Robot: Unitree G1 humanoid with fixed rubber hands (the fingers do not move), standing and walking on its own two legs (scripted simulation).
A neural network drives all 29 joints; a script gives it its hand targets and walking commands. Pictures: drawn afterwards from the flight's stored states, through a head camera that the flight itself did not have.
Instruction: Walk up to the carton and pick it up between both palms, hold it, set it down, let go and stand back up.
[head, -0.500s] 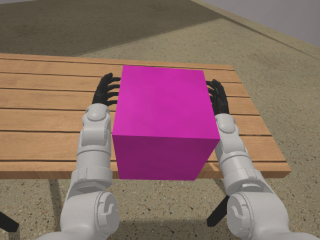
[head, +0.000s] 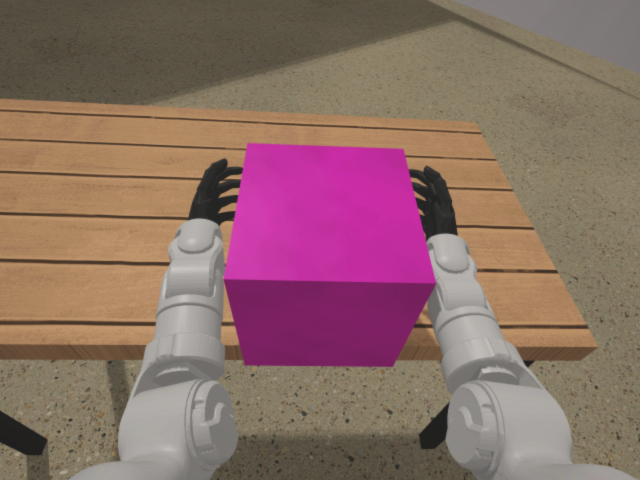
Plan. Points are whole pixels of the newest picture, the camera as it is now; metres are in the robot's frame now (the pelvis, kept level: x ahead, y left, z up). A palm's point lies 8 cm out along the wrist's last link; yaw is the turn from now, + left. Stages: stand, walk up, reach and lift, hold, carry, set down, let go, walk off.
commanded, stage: set down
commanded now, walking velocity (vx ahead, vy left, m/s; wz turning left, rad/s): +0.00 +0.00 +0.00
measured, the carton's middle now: (322, 259) +0.37 +0.03 +0.07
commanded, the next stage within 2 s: none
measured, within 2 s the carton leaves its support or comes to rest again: rests again in 0.10 s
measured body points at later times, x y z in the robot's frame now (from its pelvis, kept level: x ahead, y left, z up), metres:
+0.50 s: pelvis -0.01 +0.00 +0.00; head -0.01 +0.03 +0.45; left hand +0.39 +0.19 +0.10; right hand +0.40 -0.11 +0.11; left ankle +0.00 +0.12 -0.75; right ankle -0.04 -0.11 -0.75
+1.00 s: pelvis -0.01 +0.00 +0.00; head +0.00 +0.03 +0.45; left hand +0.39 +0.19 +0.10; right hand +0.40 -0.11 +0.11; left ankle +0.00 +0.12 -0.75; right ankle -0.04 -0.11 -0.75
